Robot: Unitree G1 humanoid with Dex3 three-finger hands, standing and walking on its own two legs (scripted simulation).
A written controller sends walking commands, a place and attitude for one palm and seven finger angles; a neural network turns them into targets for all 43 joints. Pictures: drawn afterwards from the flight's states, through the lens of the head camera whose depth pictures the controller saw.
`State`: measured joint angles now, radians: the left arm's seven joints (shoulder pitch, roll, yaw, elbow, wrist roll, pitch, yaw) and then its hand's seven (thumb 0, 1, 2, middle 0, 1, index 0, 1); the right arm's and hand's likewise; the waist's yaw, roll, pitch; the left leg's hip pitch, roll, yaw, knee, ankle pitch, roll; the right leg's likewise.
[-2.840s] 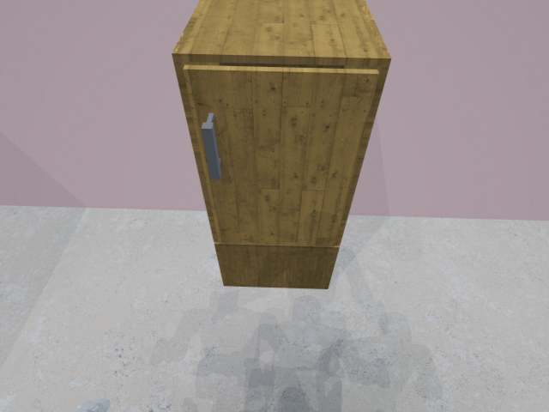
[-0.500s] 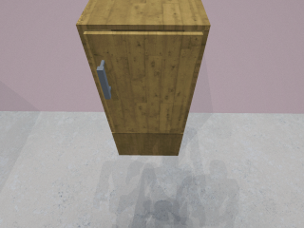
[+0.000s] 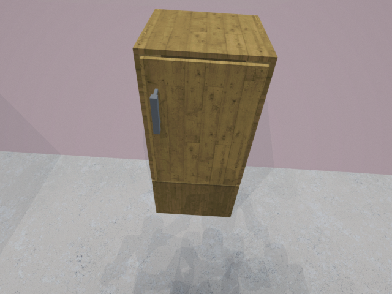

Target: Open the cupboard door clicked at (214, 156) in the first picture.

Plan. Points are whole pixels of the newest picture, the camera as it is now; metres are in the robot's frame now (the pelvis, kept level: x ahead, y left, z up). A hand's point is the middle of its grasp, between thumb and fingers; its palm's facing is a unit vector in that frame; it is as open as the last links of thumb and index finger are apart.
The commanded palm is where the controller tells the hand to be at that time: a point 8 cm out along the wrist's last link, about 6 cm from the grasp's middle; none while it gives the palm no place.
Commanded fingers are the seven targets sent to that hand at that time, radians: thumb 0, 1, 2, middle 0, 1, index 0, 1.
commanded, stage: come to a stop and stand still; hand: left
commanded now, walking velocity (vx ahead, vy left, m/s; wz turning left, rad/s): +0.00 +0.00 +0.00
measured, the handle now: (156, 111) +0.67 +0.18 -0.01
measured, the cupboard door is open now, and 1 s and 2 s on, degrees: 0 0 0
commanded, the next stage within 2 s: look again from close up in 0.08 s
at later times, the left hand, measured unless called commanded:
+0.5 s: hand out of the picture -0.02 +0.20 -0.18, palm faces -0.02 -0.98 -0.21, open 7.4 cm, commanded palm none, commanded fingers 0.00 0.90 0.90 -0.20 -0.30 -0.20 -0.30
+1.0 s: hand out of the picture -0.02 +0.18 -0.18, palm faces +0.01 -0.98 -0.18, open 7.4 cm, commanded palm none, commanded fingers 0.00 0.90 0.90 -0.20 -0.30 -0.20 -0.30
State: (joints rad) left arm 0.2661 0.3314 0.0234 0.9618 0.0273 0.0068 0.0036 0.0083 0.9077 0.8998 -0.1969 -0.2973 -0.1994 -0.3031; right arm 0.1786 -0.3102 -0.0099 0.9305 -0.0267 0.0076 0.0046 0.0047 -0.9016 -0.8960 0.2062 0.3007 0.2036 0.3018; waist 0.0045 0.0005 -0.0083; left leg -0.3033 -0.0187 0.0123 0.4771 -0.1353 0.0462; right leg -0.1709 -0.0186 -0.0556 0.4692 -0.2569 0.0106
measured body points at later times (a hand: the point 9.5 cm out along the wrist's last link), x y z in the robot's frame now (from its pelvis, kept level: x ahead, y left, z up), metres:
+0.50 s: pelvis +0.00 +0.01 +0.00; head +0.00 +0.02 +0.45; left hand -0.02 +0.25 -0.16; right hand +0.01 -0.24 -0.15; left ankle +0.08 +0.09 -0.74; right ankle +0.00 -0.13 -0.74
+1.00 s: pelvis +0.02 +0.01 +0.00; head +0.00 +0.02 +0.45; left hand -0.02 +0.23 -0.16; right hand +0.02 -0.22 -0.15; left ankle +0.08 +0.09 -0.73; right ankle +0.00 -0.13 -0.73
